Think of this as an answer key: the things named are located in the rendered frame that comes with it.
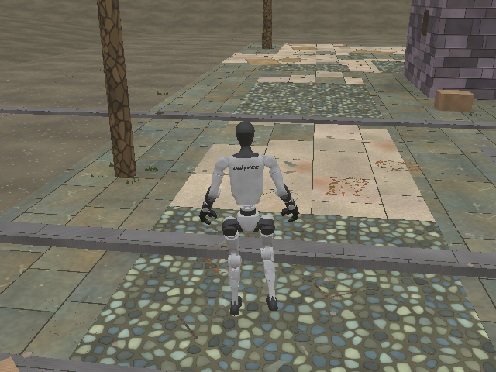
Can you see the robot left forearm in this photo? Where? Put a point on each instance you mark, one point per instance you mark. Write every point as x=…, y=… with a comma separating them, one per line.
x=208, y=202

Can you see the right robot upper arm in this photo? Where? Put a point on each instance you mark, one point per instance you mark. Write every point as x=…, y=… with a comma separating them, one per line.
x=275, y=173

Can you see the right robot shin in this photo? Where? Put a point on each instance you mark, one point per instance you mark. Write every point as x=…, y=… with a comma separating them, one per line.
x=269, y=270

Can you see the left robot upper arm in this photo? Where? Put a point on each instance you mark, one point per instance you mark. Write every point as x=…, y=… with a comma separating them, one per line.
x=217, y=176

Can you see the robot right hand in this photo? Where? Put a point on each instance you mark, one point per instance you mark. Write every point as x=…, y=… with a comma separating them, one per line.
x=295, y=213

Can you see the robot left hand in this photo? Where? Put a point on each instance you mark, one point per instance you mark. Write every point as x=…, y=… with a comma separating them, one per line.
x=204, y=214

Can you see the robot right forearm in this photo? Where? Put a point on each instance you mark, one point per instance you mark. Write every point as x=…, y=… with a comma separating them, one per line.
x=288, y=200

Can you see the robot left thigh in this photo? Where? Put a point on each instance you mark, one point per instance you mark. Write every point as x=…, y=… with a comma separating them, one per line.
x=230, y=231

